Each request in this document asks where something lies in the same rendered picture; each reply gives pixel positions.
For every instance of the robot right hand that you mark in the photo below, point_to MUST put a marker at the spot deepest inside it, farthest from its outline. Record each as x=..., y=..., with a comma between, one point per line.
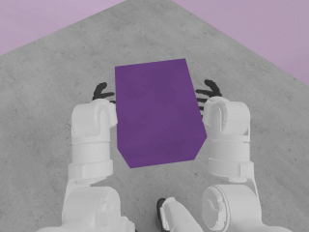
x=214, y=93

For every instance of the left robot upper arm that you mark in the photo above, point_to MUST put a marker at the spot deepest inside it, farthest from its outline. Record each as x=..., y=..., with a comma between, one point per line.
x=90, y=209

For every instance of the robot left hand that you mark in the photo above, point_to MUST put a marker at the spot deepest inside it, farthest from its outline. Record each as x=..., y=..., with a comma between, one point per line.
x=99, y=95

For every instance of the carton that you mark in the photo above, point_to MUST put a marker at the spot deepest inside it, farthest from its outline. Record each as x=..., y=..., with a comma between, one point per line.
x=159, y=119

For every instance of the robot right shin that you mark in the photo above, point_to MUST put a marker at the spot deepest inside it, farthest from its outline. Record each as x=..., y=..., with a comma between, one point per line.
x=170, y=199

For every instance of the right robot forearm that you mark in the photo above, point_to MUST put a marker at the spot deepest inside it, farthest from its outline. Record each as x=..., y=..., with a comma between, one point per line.
x=230, y=130

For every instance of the left robot forearm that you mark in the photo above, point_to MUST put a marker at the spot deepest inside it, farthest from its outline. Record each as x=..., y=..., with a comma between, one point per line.
x=90, y=150

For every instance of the right robot upper arm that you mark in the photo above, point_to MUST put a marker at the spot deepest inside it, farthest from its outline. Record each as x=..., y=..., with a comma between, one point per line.
x=234, y=208

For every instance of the left robot thigh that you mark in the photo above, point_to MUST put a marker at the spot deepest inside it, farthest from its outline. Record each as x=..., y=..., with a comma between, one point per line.
x=125, y=226

